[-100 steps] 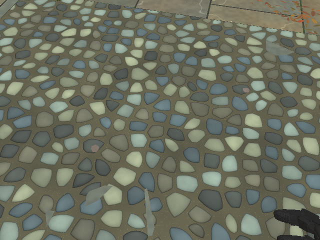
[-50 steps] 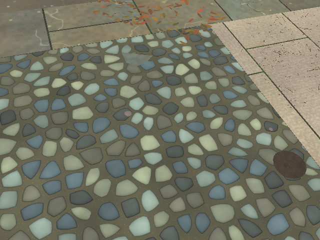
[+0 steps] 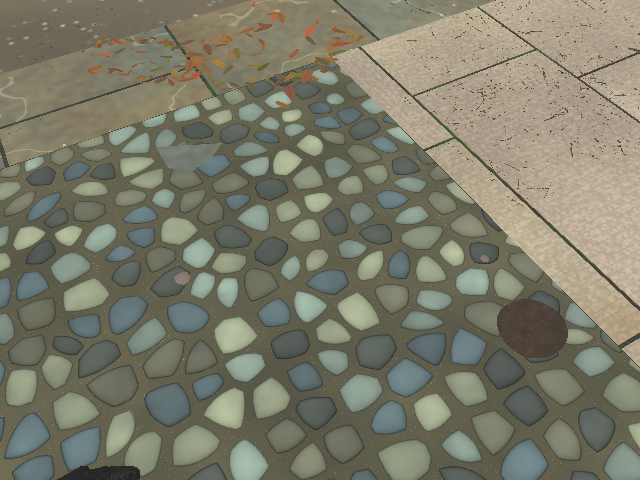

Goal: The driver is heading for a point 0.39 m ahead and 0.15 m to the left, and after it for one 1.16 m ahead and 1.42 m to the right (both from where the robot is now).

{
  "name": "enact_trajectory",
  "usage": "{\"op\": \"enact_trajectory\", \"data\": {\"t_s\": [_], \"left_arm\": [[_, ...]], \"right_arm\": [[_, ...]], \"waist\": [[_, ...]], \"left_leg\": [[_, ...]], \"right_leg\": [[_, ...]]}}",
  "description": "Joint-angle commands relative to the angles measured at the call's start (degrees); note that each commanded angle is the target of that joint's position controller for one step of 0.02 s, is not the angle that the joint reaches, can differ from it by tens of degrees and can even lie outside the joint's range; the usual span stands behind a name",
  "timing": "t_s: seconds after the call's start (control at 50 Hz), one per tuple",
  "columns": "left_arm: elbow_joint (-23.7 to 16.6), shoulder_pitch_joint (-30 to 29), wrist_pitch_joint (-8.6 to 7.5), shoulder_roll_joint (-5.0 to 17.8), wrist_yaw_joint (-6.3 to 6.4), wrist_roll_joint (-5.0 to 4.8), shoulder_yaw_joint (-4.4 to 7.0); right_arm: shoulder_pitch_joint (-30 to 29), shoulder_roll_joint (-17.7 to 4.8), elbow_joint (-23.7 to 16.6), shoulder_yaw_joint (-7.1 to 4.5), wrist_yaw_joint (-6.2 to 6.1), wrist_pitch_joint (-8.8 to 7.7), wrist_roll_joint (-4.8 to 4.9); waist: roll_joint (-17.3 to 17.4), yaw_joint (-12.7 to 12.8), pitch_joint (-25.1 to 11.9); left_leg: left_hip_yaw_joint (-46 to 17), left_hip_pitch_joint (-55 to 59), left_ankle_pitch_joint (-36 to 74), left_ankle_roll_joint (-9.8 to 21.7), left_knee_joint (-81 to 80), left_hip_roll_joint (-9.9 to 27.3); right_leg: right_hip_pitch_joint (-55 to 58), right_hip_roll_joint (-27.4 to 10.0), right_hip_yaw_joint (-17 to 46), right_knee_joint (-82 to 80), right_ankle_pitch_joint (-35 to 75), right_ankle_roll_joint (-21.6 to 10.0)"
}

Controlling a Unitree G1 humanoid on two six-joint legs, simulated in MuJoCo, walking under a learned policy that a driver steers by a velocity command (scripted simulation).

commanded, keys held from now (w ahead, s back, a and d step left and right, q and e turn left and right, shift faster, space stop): w+q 0.08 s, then q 0.38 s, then e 0.54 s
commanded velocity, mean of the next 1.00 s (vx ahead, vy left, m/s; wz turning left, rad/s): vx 0.14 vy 0.00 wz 0.12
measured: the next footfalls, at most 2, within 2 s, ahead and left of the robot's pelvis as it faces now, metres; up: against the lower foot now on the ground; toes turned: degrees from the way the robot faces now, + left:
left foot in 0.44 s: +0.32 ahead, +0.12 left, +0.00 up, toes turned +14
right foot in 0.90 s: +0.29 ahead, -0.11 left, +0.00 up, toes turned +5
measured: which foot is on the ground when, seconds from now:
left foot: up 0.00-0.42, down 0.44-0.90, up 0.92-1.00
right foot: down 0.00-0.44, up 0.46-0.88, down 0.90-1.00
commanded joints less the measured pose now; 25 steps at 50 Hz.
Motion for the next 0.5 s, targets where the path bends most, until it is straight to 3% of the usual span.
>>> {"op": "enact_trajectory", "data": {"t_s": [0.02,0.04,0.06,0.08,0.12,0.16,0.2,0.26,0.34,0.4,0.42,0.44,0.46,0.48,0.5], "left_arm": [[1.65,17.64,-0.97,11.45,0.25,0.78,3.16],[1.54,14.17,-1.28,8.27,0.23,0.26,2.29],[1.54,10.95,-1.5,6.5,0.2,0.53,1.77],[1.73,9.04,-1.78,5.15,0.2,1.0,1.5],[2.3,7.24,-2.33,4.01,0.57,1.77,1.36],[2.84,6.47,-2.55,5.27,1.18,1.98,1.77],[3.11,5.57,-1.92,6.5,2.06,1.82,2.06],[3.47,6.06,-0.54,8.25,3.23,1.27,2.42],[4.17,7.44,1.27,10.32,3.62,-0.21,3.21],[3.16,5.94,2.66,11.31,4.02,-1.25,3.81],[2.71,5.47,3.01,10.28,3.95,-1.39,3.43],[2.26,8.31,2.69,8.39,3.52,0.16,2.61],[0.42,14.57,2.34,2.77,2.6,3.22,0.66],[1.73,12.71,1.87,7.59,1.54,1.64,1.18],[0.92,8.25,2.28,9.78,1.25,-0.6,1.82]], "right_arm": [[-2.84,-6.77,-7.4,-1.18,-0.43,-2.41,2.29],[-5.53,-7.72,-7.59,-1.6,-0.24,-2.35,2.27],[-6.09,-6.63,-6.93,-1.65,-0.36,-2.11,1.61],[-6.45,-5.89,-6.66,-1.87,-0.32,-1.65,1.06],[-5.72,-3.84,-5.88,-1.81,0.05,-0.5,0.82],[-6.29,-2.99,-7.02,-1.85,0.12,0.29,0.17],[-9.47,-2.12,-9.29,-1.49,0.4,0.53,-0.3],[-15.74,-0.26,-12.47,-0.52,1.77,0.78,-0.72],[-18.36,-2.54,-15.94,-1.29,3.55,1.44,-0.71],[-13.25,-5.96,-16.46,-3.02,3.99,1.76,-0.81],[-7.45,-7.95,-15.17,-4.19,3.41,1.52,-0.81],[-3.88,-12.3,-15.21,-5.51,1.86,1.56,-1.01],[-7.04,-17.61,-17.29,-5.8,1.07,1.54,-2.04],[-7.28,-12.66,-19.21,-4.41,1.43,1.39,-2.22],[-11.72,-9.08,-19.67,-3.22,1.54,1.15,-1.87]], "waist": [[-13.47,9.54,-7.88],[-11.68,8.2,-2.92],[-8.26,6.56,-1.03],[-8.13,5.41,0.34],[-7.41,3.92,0.94],[-5.81,2.58,0.99],[-5.11,2.59,1.6],[-4.78,4.91,1.36],[-4.53,5.21,-0.51],[-5.19,1.83,-4.15],[-3.03,-1.26,-7.34],[4.8,-2.21,-11.33],[16.07,4.66,-17.69],[7.68,0.35,-27.22],[3.21,0.62,-19.9]], "left_leg": [[-5.78,-37.63,-2.31,2.59,34.33,-2.14],[-4.7,-38.14,2.89,3.57,34.0,0.09],[-4.53,-36.24,7.69,3.57,32.13,1.91],[-4.8,-34.2,11.03,3.44,29.62,3.21],[-4.1,-30.11,14.59,2.66,28.01,3.07],[-2.86,-30.09,15.98,1.05,25.61,2.17],[-0.75,-29.96,19.99,-0.33,17.58,2.01],[3.18,-26.25,26.9,-0.43,5.56,1.39],[4.79,-25.7,24.62,1.96,-0.74,0.19],[7.56,-18.22,18.3,5.56,-3.68,-3.92],[8.28,-10.0,23.66,7.53,-9.43,-6.44],[-1.75,3.35,46.16,11.09,-11.49,-0.42],[-27.14,19.72,65.26,24.14,-8.35,15.47],[-33.29,19.08,52.04,27.18,-14.26,18.59],[-25.36,12.93,45.1,23.85,-16.05,16.76]], "right_leg": [[32.38,-22.89,40.84,-22.32,-29.83,-11.0],[27.29,-20.48,32.01,-22.41,-24.44,-8.99],[23.28,-17.69,25.26,-23.17,-16.71,-7.5],[20.4,-15.48,19.21,-23.95,-9.2,-6.39],[17.07,-13.12,9.93,-23.95,10.19,-5.56],[16.08,-13.05,3.73,-22.71,28.24,-6.55],[15.05,-12.64,-0.72,-22.92,31.83,-7.12],[15.16,-11.85,-5.46,-21.68,33.29,-6.97],[22.12,-14.84,-6.34,-16.28,36.64,-6.65],[23.47,-14.4,-7.25,-3.13,46.42,-4.81],[21.39,-11.55,-8.71,7.03,43.62,-2.75],[10.37,-7.22,-8.99,22.13,23.73,1.25],[-10.63,4.05,-4.43,43.08,-29.96,5.48],[-11.69,3.26,8.51,48.82,-29.45,4.89],[-14.14,0.28,8.15,47.8,-24.3,4.1]]}}
Keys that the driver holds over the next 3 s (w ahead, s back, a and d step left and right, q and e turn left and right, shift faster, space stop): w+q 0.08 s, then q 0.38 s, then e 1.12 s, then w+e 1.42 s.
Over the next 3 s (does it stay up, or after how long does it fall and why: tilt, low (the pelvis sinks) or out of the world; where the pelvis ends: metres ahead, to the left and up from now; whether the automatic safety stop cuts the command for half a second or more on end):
stays up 0.69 -0.46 0.02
